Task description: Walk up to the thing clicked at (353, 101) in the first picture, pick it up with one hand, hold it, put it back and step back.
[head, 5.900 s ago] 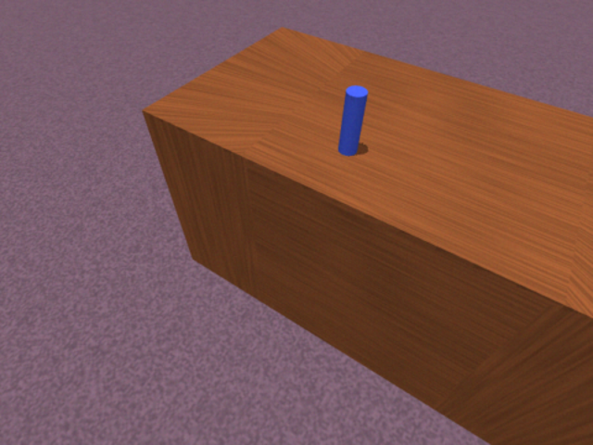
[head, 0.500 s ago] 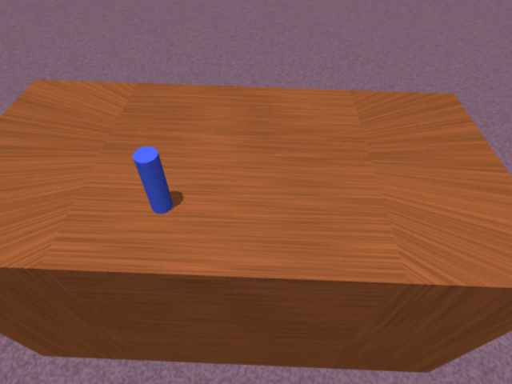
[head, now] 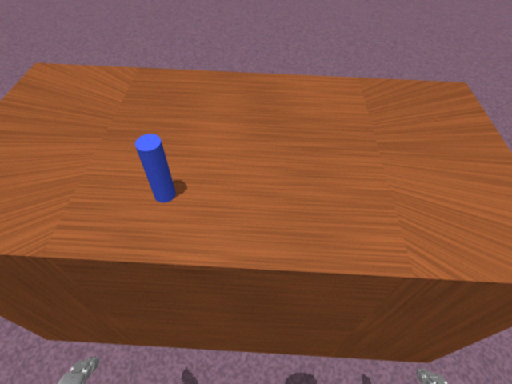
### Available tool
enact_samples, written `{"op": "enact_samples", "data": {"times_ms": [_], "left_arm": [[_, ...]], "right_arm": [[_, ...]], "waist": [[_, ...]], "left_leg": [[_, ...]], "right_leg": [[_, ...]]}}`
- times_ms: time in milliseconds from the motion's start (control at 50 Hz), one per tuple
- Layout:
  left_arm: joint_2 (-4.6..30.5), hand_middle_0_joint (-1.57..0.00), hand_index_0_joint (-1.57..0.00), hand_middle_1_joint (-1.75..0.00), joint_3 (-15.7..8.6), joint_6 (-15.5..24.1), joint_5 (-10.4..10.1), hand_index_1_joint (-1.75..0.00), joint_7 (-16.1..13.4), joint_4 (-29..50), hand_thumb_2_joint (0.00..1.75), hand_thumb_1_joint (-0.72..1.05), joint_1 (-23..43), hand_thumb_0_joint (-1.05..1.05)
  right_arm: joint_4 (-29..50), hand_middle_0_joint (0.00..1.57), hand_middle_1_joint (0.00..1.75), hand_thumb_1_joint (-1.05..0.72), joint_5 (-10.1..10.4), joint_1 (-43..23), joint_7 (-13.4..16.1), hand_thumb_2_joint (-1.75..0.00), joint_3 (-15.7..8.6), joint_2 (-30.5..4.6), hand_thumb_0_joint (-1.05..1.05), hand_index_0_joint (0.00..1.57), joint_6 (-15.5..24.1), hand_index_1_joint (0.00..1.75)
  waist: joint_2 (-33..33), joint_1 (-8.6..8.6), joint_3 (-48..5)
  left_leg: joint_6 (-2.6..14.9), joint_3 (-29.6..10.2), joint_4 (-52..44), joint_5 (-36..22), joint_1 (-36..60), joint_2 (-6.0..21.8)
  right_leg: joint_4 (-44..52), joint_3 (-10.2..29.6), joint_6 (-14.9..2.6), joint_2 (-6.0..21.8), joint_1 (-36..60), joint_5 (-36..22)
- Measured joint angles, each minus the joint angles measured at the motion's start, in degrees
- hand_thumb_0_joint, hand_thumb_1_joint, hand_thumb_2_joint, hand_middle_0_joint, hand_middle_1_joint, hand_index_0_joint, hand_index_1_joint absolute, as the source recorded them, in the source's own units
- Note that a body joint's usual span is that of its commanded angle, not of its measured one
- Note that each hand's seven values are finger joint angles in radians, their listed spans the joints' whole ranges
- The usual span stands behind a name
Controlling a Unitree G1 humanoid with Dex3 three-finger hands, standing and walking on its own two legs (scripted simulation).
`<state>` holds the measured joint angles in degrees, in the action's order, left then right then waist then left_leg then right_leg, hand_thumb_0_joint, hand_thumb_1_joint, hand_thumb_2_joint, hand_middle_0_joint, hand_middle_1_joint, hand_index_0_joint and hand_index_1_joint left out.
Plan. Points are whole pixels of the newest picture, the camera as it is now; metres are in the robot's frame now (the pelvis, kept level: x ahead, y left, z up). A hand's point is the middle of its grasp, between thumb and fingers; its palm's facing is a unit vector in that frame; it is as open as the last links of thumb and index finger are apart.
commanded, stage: rise first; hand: left
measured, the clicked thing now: (157, 170) +0.50 +0.20 +0.00
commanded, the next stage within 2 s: go down in 1.50 s
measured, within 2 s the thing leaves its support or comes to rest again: neither
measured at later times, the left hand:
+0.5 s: hand (77, 349) +0.18 +0.27 -0.04, palm faces +0.30 -0.88 -0.37, open 17.0 cm
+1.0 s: hand (46, 337) +0.18 +0.28 +0.03, palm faces +0.37 -0.84 -0.41, open 17.5 cm
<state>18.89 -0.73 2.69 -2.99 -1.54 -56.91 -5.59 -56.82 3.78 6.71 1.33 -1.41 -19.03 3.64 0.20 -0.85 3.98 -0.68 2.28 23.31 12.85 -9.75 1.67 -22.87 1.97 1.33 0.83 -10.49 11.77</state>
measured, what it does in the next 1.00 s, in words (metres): stands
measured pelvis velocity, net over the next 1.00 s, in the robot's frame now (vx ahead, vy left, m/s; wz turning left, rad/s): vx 0.01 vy -0.01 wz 0.05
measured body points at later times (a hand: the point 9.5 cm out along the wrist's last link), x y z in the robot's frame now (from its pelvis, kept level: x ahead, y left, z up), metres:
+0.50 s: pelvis +0.01 +0.00 +0.00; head +0.02 -0.01 +0.45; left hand +0.16 +0.31 -0.02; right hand +0.19 -0.25 -0.09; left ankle +0.00 +0.12 -0.74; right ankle +0.01 -0.14 -0.74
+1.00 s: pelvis +0.01 -0.01 +0.00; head +0.01 -0.03 +0.45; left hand +0.16 +0.32 +0.06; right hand +0.18 -0.27 -0.09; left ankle +0.00 +0.12 -0.74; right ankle +0.01 -0.14 -0.74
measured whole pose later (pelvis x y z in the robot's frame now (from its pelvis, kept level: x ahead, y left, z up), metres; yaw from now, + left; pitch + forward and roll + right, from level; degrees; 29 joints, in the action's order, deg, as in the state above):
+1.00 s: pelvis +0.01 -0.01 +0.00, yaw +3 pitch -3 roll +0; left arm 18.0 -14.9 7.0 -2.3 -2.6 -4.2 -23.2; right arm -37.5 0.8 13.2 3.5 -7.7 -14.1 4.2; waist 2.8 2.4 2.5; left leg -1.2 -0.6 22.5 13.2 -6.3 1.3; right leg -22.6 -1.0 0.7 1.3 -6.2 13.6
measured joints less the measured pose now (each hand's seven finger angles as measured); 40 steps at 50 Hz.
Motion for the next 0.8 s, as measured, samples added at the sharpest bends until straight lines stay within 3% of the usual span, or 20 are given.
{"op": "enact_samples", "data": {"times_ms": [60, 160, 280, 440, 580, 800], "left_arm": [[-1.34, -0.13, -0.12, -0.18, -2.57, 1.47, -0.56, -0.18, -1.12, 2.75, 0.71, 0.71, 2.87, 0.01], [-2.98, -0.09, -0.09, -0.11, -6.13, 1.68, 0.82, -0.11, -1.60, 11.27, 0.45, 0.43, 1.60, 0.01], [-2.21, -0.07, -0.08, -0.07, -7.53, 0.25, 0.73, -0.06, -2.04, 21.76, 0.22, 0.06, -5.52, 0.00], [-2.18, -0.06, -0.05, -0.05, -8.32, 0.33, 0.85, -0.05, -3.08, 34.05, 0.09, -0.33, -11.28, 0.00], [-2.46, -0.06, -0.04, -0.04, -9.89, 0.88, 0.76, -0.06, -2.58, 41.76, 0.05, -0.48, -13.76, -0.01], [-1.47, -0.06, -0.04, -0.04, -12.60, 1.97, 0.61, -0.05, -1.75, 48.93, 0.04, -0.54, -16.28, -0.01]], "right_arm": [[1.63, 0.12, 0.18, -0.71, 0.20, -3.17, 1.21, -0.71, -2.09, 1.22, 0.01, 0.12, 1.83, 0.18], [6.21, 0.08, 0.11, -0.43, -1.21, -3.23, 1.66, -0.45, -5.23, 2.87, 0.00, 0.08, 2.27, 0.11], [11.97, 0.06, 0.07, -0.06, -1.39, 1.72, 2.16, -0.24, -4.54, 4.00, 0.00, 0.06, 0.74, 0.07], [21.01, 0.06, 0.05, 0.31, -1.96, 6.44, 2.84, -0.09, -2.62, 5.62, 0.00, 0.06, 1.28, 0.06], [23.71, 0.06, 0.05, 0.45, -2.28, 8.04, 2.46, -0.05, -2.81, 6.32, -0.01, 0.06, 1.33, 0.05], [22.54, 0.06, 0.05, 0.51, -2.74, 8.11, 2.08, -0.03, -4.84, 5.61, -0.01, 0.06, 0.33, 0.05]], "waist": [[0.10, 0.41, -0.04], [0.46, 1.35, -2.32], [0.94, 2.10, -4.20], [1.74, 2.64, -3.34], [1.87, 2.81, -3.33], [2.23, 2.92, -2.36]], "left_leg": [[0.05, -0.32, 2.90, 0.67, -3.79, 0.03], [0.06, -0.98, 3.27, 0.63, -5.69, -0.16], [0.02, -1.65, 1.91, 0.74, -3.70, -0.43], [-0.01, -2.14, 0.95, 1.00, -0.83, -0.69], [-0.17, -2.33, 0.10, 1.17, 1.35, -0.64], [-0.45, -2.56, -0.55, 1.05, 3.44, -0.43]], "right_leg": [[-2.53, -0.23, 0.00, -0.02, -3.52, 0.55], [-2.63, -0.87, 0.00, 0.17, -5.01, 0.62], [-1.42, -1.61, -0.02, 0.45, -2.78, 1.10], [-0.77, -2.17, -0.05, 0.72, 0.18, 1.73], [-0.18, -2.40, -0.18, 0.68, 2.31, 2.11], [0.19, -2.66, -0.43, 0.48, 4.35, 2.22]]}}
